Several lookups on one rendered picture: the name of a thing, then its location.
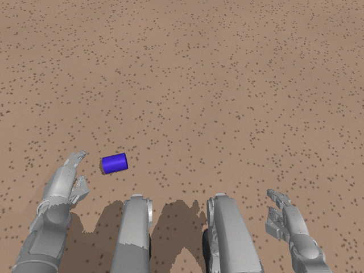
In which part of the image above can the left robot hand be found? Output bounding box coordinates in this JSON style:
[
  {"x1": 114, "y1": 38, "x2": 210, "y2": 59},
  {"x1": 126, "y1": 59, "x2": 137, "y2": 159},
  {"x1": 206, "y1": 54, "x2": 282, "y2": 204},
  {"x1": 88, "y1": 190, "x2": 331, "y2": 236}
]
[{"x1": 42, "y1": 151, "x2": 90, "y2": 204}]

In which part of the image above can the right robot hand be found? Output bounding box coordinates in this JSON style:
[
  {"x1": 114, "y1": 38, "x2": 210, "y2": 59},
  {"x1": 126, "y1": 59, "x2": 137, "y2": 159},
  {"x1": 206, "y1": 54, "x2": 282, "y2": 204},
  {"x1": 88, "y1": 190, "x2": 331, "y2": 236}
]
[{"x1": 265, "y1": 189, "x2": 309, "y2": 244}]

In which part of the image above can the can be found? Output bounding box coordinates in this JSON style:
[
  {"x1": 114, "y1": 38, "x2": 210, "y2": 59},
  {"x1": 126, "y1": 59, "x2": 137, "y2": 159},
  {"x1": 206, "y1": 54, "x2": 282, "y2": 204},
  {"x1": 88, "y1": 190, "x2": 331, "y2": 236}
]
[{"x1": 102, "y1": 153, "x2": 128, "y2": 174}]

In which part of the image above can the left robot arm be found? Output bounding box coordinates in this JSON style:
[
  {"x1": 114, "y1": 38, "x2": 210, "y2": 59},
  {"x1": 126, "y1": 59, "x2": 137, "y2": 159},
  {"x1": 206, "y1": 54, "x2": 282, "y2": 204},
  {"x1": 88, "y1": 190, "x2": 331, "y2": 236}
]
[{"x1": 11, "y1": 196, "x2": 72, "y2": 273}]

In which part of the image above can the right robot arm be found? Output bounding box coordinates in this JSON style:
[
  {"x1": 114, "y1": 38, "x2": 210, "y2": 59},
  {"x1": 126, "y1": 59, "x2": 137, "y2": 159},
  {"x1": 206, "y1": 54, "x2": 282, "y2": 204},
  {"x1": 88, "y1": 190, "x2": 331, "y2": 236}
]
[{"x1": 289, "y1": 234, "x2": 334, "y2": 273}]

